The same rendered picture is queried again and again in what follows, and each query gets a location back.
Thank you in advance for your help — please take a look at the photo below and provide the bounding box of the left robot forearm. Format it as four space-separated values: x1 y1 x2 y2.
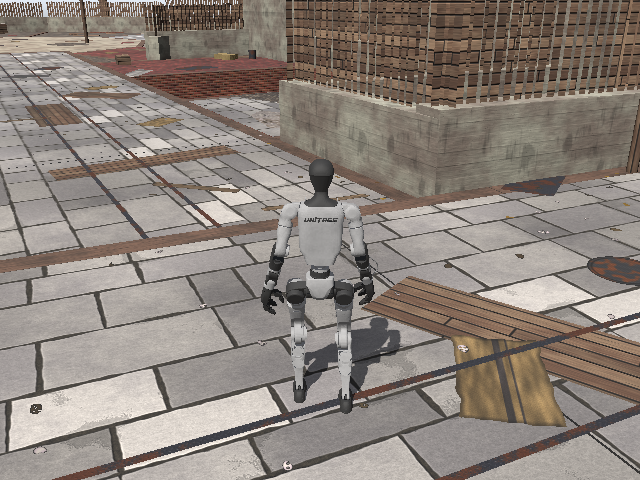
264 242 284 290

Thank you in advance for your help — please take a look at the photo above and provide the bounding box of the left robot hand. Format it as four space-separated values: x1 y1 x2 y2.
261 287 284 315

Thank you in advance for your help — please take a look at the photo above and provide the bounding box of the robot left upper arm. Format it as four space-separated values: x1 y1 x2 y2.
274 202 300 258

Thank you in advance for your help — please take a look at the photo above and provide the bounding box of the robot left thigh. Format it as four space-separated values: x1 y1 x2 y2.
286 278 307 344

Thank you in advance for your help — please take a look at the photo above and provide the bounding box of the robot right thigh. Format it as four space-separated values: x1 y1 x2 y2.
333 279 354 349

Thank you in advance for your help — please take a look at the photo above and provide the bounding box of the robot right upper arm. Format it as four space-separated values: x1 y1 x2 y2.
342 202 366 257

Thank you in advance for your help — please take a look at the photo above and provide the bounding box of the right robot hand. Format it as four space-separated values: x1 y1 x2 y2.
353 281 375 305

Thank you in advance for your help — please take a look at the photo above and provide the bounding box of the right robot forearm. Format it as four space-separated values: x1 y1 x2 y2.
355 242 373 285

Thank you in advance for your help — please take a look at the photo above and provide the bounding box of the robot thigh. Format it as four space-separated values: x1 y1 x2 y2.
286 278 307 344
333 279 354 349

